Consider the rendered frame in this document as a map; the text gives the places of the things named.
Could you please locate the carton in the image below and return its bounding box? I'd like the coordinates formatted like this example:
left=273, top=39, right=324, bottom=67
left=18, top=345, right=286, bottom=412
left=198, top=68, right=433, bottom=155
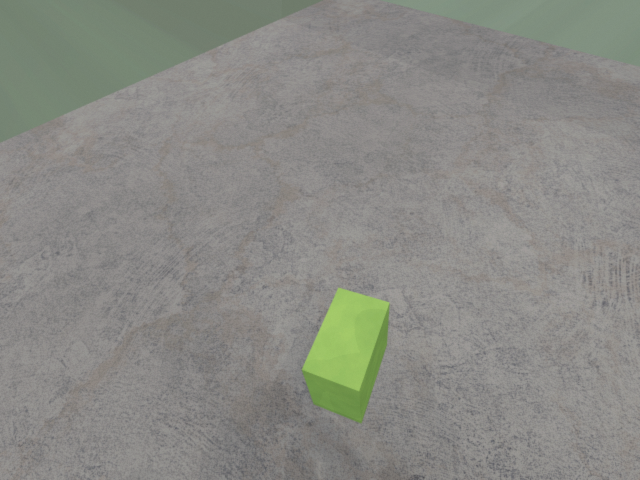
left=302, top=288, right=390, bottom=423

